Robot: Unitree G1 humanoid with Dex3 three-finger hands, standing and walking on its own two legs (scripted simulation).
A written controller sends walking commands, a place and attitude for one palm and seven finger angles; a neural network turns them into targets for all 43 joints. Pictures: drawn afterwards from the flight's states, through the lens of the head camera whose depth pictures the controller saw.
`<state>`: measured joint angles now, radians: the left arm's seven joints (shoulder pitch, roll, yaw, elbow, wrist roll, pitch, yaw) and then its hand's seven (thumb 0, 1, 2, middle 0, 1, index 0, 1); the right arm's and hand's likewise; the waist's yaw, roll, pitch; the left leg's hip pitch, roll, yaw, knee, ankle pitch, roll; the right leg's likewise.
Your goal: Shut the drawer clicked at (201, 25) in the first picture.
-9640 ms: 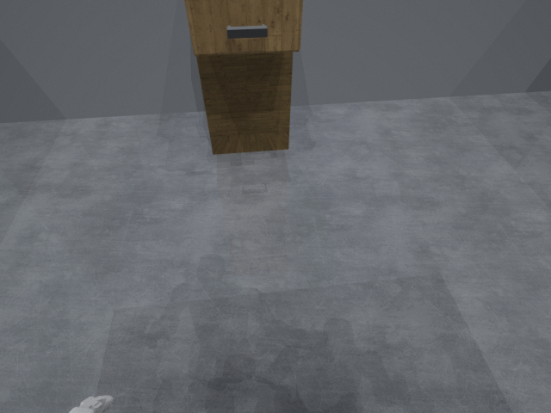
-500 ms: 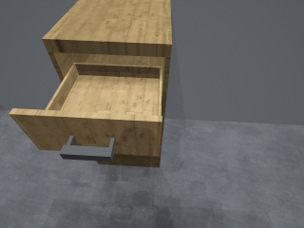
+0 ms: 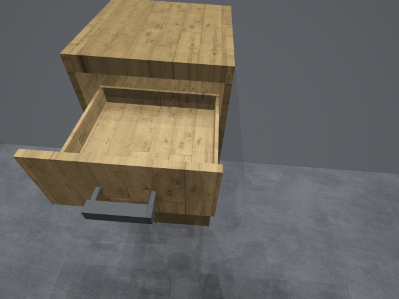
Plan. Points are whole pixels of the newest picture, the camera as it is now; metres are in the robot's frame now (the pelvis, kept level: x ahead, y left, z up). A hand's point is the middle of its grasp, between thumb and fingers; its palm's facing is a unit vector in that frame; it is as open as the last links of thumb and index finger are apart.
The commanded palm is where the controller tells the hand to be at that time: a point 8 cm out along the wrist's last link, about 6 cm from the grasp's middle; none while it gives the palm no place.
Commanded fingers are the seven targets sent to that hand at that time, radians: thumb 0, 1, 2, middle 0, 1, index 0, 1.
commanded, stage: look again from close up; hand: left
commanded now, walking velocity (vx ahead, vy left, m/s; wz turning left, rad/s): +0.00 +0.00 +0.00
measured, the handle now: (122, 202) +0.29 +0.18 +0.02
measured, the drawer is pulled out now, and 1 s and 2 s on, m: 0.29 0.29 0.29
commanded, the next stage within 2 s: raise the hand and make a fist in 0.10 s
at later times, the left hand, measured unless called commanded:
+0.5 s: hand (126, 280) +0.16 +0.15 -0.03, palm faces +0.11 -0.99 +0.02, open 6.9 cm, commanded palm +0.10 +0.21 -0.03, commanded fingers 0.00 0.90 0.90 -0.52 -0.65 -0.52 -0.65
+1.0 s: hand (117, 282) +0.15 +0.15 +0.03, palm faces +0.05 -0.99 -0.09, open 4.0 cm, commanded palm +0.09 +0.21 +0.03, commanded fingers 0.00 0.90 0.90 -1.02 -1.19 -1.02 -1.19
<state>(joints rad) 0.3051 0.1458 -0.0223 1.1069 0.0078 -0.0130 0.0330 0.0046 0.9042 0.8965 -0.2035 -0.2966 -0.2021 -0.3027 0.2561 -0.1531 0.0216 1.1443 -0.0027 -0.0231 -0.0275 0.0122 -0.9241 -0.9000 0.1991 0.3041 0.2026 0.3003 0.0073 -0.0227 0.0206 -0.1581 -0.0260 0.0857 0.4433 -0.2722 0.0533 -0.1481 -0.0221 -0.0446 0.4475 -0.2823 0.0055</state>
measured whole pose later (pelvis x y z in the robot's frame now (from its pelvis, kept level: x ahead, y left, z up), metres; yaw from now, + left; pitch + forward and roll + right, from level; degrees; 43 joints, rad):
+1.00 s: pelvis -0.03 -0.05 -0.05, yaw +3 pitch +8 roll +0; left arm 0.53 0.24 0.20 -0.11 -0.30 -0.30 -0.29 0.02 0.89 0.90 -0.83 -0.98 -0.83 -0.98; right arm 0.28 -0.21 0.01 0.59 0.06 -0.22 -0.06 0.02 -0.90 -0.90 0.20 0.31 0.21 0.30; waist -0.01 0.04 -0.11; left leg -0.61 0.03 0.01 0.89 -0.42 -0.01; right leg -0.57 0.02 -0.11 0.89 -0.45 -0.07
